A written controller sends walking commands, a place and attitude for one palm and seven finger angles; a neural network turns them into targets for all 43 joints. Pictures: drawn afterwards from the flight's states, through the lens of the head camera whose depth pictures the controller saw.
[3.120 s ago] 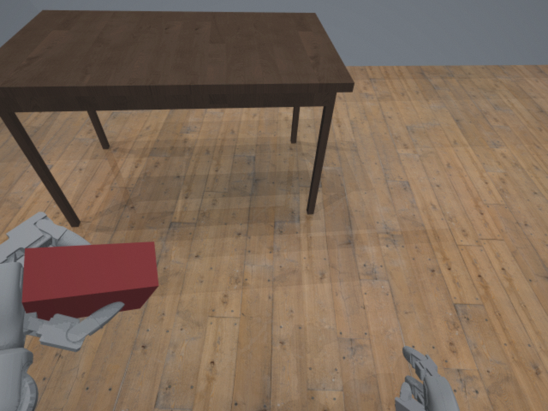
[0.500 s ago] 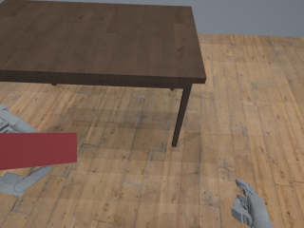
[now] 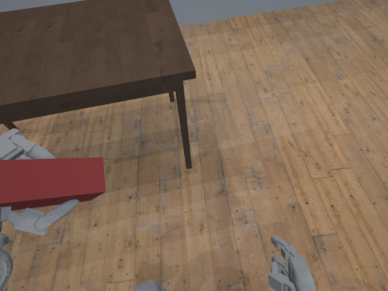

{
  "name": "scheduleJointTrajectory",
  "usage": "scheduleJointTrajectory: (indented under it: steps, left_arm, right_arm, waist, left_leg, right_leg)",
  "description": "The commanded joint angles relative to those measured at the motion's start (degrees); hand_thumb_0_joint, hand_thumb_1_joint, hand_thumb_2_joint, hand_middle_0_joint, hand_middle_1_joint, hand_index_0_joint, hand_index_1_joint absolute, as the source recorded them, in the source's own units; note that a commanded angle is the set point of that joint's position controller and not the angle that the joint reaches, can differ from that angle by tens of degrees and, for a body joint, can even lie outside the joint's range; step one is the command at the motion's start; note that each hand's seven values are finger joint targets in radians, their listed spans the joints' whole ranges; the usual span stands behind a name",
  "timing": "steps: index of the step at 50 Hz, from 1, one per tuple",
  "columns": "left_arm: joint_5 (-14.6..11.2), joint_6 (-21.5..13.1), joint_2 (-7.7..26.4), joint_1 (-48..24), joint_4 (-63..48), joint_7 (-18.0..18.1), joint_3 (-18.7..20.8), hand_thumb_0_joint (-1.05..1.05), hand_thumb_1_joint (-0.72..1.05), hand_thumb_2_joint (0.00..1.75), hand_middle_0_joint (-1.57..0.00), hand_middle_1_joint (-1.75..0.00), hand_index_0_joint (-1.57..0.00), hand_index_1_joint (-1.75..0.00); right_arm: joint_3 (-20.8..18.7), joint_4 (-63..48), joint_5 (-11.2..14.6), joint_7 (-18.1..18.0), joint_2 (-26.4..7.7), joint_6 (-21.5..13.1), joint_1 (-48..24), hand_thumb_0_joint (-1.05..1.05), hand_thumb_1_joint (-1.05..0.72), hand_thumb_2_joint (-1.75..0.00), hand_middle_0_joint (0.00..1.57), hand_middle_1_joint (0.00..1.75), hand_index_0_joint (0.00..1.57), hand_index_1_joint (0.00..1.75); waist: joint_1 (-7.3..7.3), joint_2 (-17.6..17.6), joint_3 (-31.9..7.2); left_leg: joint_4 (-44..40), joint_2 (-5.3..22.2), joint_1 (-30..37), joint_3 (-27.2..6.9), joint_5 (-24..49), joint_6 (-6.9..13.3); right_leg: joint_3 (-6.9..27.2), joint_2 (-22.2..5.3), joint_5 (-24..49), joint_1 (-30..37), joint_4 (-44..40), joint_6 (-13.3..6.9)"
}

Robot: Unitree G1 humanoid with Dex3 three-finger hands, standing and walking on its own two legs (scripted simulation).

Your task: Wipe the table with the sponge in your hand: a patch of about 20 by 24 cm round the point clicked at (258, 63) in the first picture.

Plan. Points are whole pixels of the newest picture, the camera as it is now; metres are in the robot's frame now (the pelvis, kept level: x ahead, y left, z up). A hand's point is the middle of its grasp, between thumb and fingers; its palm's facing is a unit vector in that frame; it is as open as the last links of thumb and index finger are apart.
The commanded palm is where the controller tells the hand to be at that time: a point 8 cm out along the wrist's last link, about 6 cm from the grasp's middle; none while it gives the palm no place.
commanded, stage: turn to face it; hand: left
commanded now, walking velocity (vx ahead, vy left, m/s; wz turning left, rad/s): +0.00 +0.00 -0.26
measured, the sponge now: (68, 183) +0.25 +0.20 +0.16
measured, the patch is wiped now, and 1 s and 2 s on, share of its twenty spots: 0.00 0.00 0.00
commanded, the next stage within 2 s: take the last steps up to it in 0.08 s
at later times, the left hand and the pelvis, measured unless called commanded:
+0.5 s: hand (24, 243) +0.16 +0.21 +0.19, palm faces +0.38 -0.84 -0.39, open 9.4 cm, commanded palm +0.11 +0.25 +0.19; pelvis -0.06 -0.02 +0.01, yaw -2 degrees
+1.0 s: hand (67, 212) +0.19 +0.17 +0.18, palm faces +0.29 -0.79 -0.54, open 9.4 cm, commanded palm +0.14 +0.23 +0.19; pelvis -0.03 -0.05 +0.02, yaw -2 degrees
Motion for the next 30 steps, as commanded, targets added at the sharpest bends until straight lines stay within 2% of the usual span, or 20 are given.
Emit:
scheduleJointTrajectory:
  steps: [1,3,5,8,9,10,12,14,16,17,18,19,20,21,22,23,24,26,29,30]
  left_arm:
    - [-2.0,-2.59,13.29,4.7,-14.65,2.03,11.53,0.0,0.1,1.3,-1.2,-1.6,-1.2,-1.6]
    - [-2.22,-3.23,12.21,11.81,-15.04,2.41,13.43,0.0,0.1,1.3,-1.2,-1.6,-1.2,-1.6]
    - [-2.22,-3.69,11.14,12.27,-14.78,2.64,13.39,0.0,0.1,1.3,-1.2,-1.6,-1.2,-1.6]
    - [-2.42,-4.0,11.05,10.28,-14.7,2.98,12.98,0.0,0.1,1.3,-1.2,-1.6,-1.2,-1.6]
    - [-2.47,-3.99,10.64,9.45,-14.97,2.95,11.94,0.0,0.1,1.3,-1.2,-1.6,-1.2,-1.6]
    - [-2.24,-3.81,10.62,10.15,-12.96,3.08,12.07,0.0,0.1,1.3,-1.2,-1.6,-1.2,-1.6]
    - [-1.9,-3.19,9.43,9.63,-11.0,3.27,10.17,0.0,0.1,1.3,-1.2,-1.6,-1.2,-1.6]
    - [-1.62,-3.03,8.59,6.8,-11.85,3.27,7.6,0.0,0.1,1.3,-1.2,-1.6,-1.2,-1.6]
    - [-0.89,-2.99,8.69,5.43,-11.88,3.31,6.44,0.0,0.1,1.3,-1.2,-1.6,-1.2,-1.6]
    - [-0.66,-2.99,8.39,4.74,-11.63,3.27,5.69,0.0,0.1,1.3,-1.2,-1.6,-1.2,-1.6]
    - [-0.46,-3.28,7.98,3.25,-12.16,3.2,4.94,0.0,0.1,1.3,-1.2,-1.6,-1.2,-1.6]
    - [-0.44,-3.67,8.21,1.95,-12.67,3.03,4.66,0.0,0.1,1.3,-1.2,-1.6,-1.2,-1.6]
    - [0.0,-4.43,6.99,-0.61,-13.78,2.86,3.53,0.0,0.1,1.3,-1.2,-1.6,-1.2,-1.6]
    - [0.86,-4.92,7.81,-2.18,-13.2,3.13,3.96,0.0,0.1,1.3,-1.2,-1.6,-1.2,-1.6]
    - [1.33,-5.19,9.89,-3.87,-10.92,3.03,5.38,0.0,0.1,1.3,-1.2,-1.6,-1.2,-1.6]
    - [1.81,-5.17,9.8,-5.12,-9.77,2.49,5.41,0.0,0.1,1.3,-1.2,-1.6,-1.2,-1.6]
    - [1.89,-5.7,10.51,-7.48,-10.97,1.86,5.34,0.0,0.1,1.3,-1.2,-1.6,-1.2,-1.6]
    - [1.72,-4.67,6.07,-3.78,-7.33,1.77,2.37,0.0,0.1,1.3,-1.2,-1.6,-1.2,-1.6]
    - [1.1,-4.21,4.83,-4.61,-8.48,1.39,0.88,0.0,0.1,1.3,-1.2,-1.6,-1.2,-1.6]
    - [0.9,-3.95,4.94,-5.04,-8.0,1.48,0.68,0.0,0.1,1.3,-1.2,-1.6,-1.2,-1.6]
  right_arm:
    - [-4.52,-8.64,1.28,-1.46,-7.8,-1.42,-4.83,0.0,-0.9,-0.9,0.2,0.3,0.2,0.3]
    - [-2.82,-8.15,0.58,-1.99,-5.52,0.16,-5.48,0.0,-0.9,-0.9,0.2,0.3,0.2,0.3]
    - [-2.75,-7.25,0.26,-2.37,-5.45,1.65,-6.76,0.0,-0.9,-0.9,0.2,0.3,0.2,0.3]
    - [-4.01,-6.75,-0.06,-3.46,-7.03,1.45,-6.04,0.0,-0.9,-0.9,0.2,0.3,0.2,0.3]
    - [-4.29,-6.64,0.17,-3.74,-7.47,1.19,-5.92,0.0,-0.9,-0.9,0.2,0.3,0.2,0.3]
    - [-4.45,-6.42,0.07,-3.99,-8.01,0.78,-5.72,0.0,-0.9,-0.9,0.2,0.3,0.2,0.3]
    - [-4.56,-6.24,0.16,-4.13,-8.96,0.54,-4.92,0.0,-0.9,-0.9,0.2,0.3,0.2,0.3]
    - [-5.01,-6.19,0.35,-4.31,-9.65,0.24,-4.54,0.0,-0.9,-0.9,0.2,0.3,0.2,0.3]
    - [-4.91,-5.81,-0.12,-4.49,-9.76,-0.21,-3.71,0.0,-0.9,-0.9,0.2,0.3,0.2,0.3]
    - [-4.78,-5.53,-0.28,-4.6,-9.66,-0.27,-3.03,0.0,-0.9,-0.9,0.2,0.3,0.2,0.3]
    - [-4.73,-5.61,-0.36,-4.77,-9.78,-0.46,-2.31,0.0,-0.9,-0.9,0.2,0.3,0.2,0.3]
    - [-4.9,-6.06,-0.4,-5.12,-10.54,-0.66,-2.05,0.0,-0.9,-0.9,0.2,0.3,0.2,0.3]
    - [-4.55,-6.62,-0.7,-5.11,-11.1,-1.18,-2.29,0.0,-0.9,-0.9,0.2,0.3,0.2,0.3]
    - [-4.03,-6.4,-0.55,-4.75,-10.58,-1.79,-2.97,0.0,-0.9,-0.9,0.2,0.3,0.2,0.3]
    - [-3.4,-5.43,-0.81,-4.99,-8.7,-2.44,-3.64,0.0,-0.9,-0.9,0.2,0.3,0.2,0.3]
    - [-3.66,-4.72,-0.78,-4.65,-8.76,-3.17,-4.07,0.0,-0.9,-0.9,0.2,0.3,0.2,0.3]
    - [-4.44,-4.31,-0.3,-4.12,-9.22,-3.66,-3.22,0.0,-0.9,-0.9,0.2,0.3,0.2,0.3]
    - [-4.97,-3.4,-0.32,-4.24,-9.82,-3.67,-2.65,0.0,-0.9,-0.9,0.2,0.3,0.2,0.3]
    - [-4.24,-3.17,-0.11,-4.59,-9.31,-4.16,-2.36,0.0,-0.9,-0.9,0.2,0.3,0.2,0.3]
    - [-4.03,-3.03,-0.23,-4.77,-9.31,-4.27,-2.49,0.0,-0.9,-0.9,0.2,0.3,0.2,0.3]
  waist:
    - [0.94,-20.63,-19.57]
    - [0.44,-13.84,-18.85]
    - [-0.23,-10.34,-18.88]
    - [-0.21,-10.12,-18.81]
    - [-0.37,-10.16,-18.81]
    - [0.27,-10.73,-18.5]
    - [0.48,-11.87,-18.37]
    - [0.19,-11.8,-16.76]
    - [0.09,-10.03,-14.15]
    - [-0.35,-8.89,-13.28]
    - [-0.9,-5.94,-12.79]
    - [-1.19,-0.69,-10.62]
    - [-0.87,9.59,-7.67]
    - [-0.53,16.01,-5.5]
    - [-1.17,13.86,-3.51]
    - [-0.71,10.67,-1.36]
    - [-0.12,8.22,-3.13]
    - [0.14,8.03,-3.38]
    - [-0.27,7.39,-4.7]
    - [-0.39,6.69,-5.29]
  left_leg:
    - [27.33,-8.85,-13.94,-10.82,-13.91,0.79]
    - [29.84,-9.2,-17.26,-11.22,-9.39,0.08]
    - [25.27,-9.77,-14.34,-9.93,-5.99,-0.26]
    - [17.06,-10.96,-8.97,-8.57,-4.15,0.18]
    - [14.29,-10.87,-7.25,-8.43,-4.1,0.54]
    - [11.83,-11.69,-6.23,-7.89,-4.22,1.26]
    - [6.81,-12.67,-4.54,-7.53,-4.5,2.56]
    - [1.1,-12.45,-1.62,-7.62,-6.19,3.93]
    - [-6.11,-12.91,3.66,-6.35,-5.26,4.95]
    - [-10.68,-13.24,7.33,-6.04,-4.29,5.41]
    - [-16.21,-13.03,10.9,-6.2,-4.36,6.14]
    - [-21.67,-10.2,13.67,-10.32,-8.77,8.01]
    - [-28.89,-2.66,14.33,-21.9,-16.61,11.68]
    - [-32.52,6.18,11.65,-32.42,-20.78,16.08]
    - [-34.35,7.31,2.55,-34.5,-22.69,18.38]
    - [-33.68,5.21,-1.72,-29.2,-21.22,17.86]
    - [-31.81,3.58,-1.48,-24.76,-20.65,16.94]
    - [-29.93,-0.06,0.49,-19.31,-16.61,15.43]
    - [-29.19,-1.34,2.36,-16.86,-11.93,14.25]
    - [-28.76,-0.99,2.33,-17.33,-10.92,14.23]
  right_leg:
    - [23.32,-19.48,52.96,17.43,-9.16,-8.67]
    - [19.84,-16.84,49.83,19.72,-7.64,-9.4]
    - [15.83,-14.83,44.52,17.0,-8.88,-8.39]
    - [16.91,-14.15,40.04,13.26,-10.84,-8.72]
    - [16.81,-14.66,36.4,12.48,-11.33,-8.82]
    - [17.83,-14.23,32.42,11.64,-12.52,-8.87]
    - [19.98,-14.46,18.88,10.93,-16.06,-8.69]
    - [21.92,-15.65,1.31,8.29,-19.76,-9.13]
    - [22.83,-15.57,-12.39,2.85,-22.07,-8.85]
    - [22.38,-14.86,-17.27,0.11,-22.14,-7.99]
    - [20.43,-13.16,-18.84,-1.67,-19.83,-6.68]
    - [17.52,-9.03,-20.26,-6.82,-14.2,-4.64]
    - [11.41,-2.38,-17.83,-12.59,-2.96,-2.13]
    - [2.93,1.54,-13.05,-16.75,13.1,-0.35]
    - [4.75,-0.2,-10.65,-15.44,24.6,-0.15]
    - [5.29,-1.37,-8.17,-14.54,29.16,0.23]
    - [4.26,-1.53,-7.09,-13.24,29.94,0.74]
    - [1.78,-1.94,-6.83,-12.93,25.85,0.97]
    - [-1.34,-1.67,-7.84,-7.8,14.85,1.53]
    - [-1.82,-1.58,-9.17,-5.25,10.92,1.73]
